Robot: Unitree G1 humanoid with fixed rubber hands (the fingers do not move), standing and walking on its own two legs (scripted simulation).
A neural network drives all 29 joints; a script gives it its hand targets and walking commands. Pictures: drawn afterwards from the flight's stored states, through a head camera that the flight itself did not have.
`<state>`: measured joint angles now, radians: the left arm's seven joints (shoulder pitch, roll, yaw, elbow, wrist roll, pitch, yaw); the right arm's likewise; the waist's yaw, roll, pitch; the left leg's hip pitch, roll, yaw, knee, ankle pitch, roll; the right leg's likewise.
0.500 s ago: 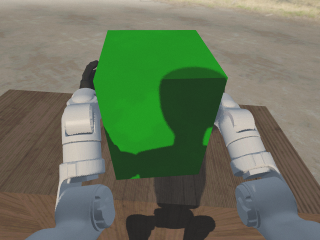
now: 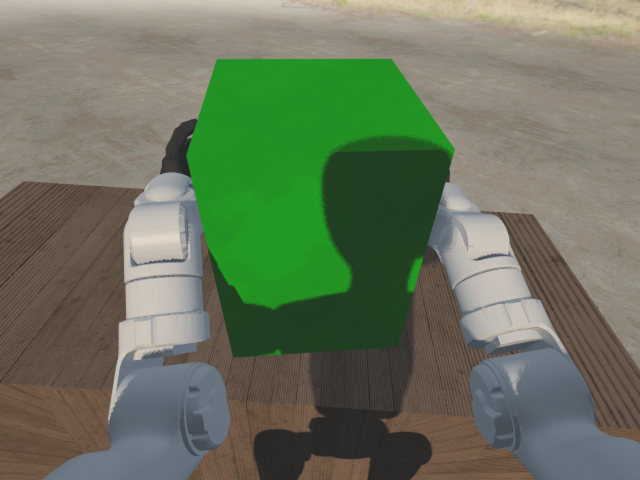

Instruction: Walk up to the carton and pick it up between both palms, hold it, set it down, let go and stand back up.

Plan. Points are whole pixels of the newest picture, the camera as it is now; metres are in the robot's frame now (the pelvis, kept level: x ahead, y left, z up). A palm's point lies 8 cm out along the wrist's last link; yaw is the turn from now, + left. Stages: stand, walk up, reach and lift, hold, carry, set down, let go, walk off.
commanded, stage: hold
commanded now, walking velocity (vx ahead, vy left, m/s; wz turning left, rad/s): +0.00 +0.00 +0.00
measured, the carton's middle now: (311, 209) +0.36 +0.00 +0.22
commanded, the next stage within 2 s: none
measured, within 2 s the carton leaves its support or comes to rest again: neither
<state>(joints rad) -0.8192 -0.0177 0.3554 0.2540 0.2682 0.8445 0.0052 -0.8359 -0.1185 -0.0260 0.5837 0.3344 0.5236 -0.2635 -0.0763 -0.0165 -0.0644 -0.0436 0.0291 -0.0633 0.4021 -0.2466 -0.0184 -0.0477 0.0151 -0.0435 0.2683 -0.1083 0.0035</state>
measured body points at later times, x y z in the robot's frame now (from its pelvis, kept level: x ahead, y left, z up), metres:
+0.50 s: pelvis +0.00 +0.00 +0.00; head -0.07 +0.02 +0.44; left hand +0.39 +0.15 +0.25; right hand +0.38 -0.15 +0.24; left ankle -0.01 +0.13 -0.75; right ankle +0.03 -0.12 -0.75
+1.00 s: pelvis +0.00 +0.00 +0.00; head -0.07 +0.02 +0.44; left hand +0.38 +0.15 +0.26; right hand +0.38 -0.15 +0.25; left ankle -0.01 +0.13 -0.75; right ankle +0.03 -0.12 -0.75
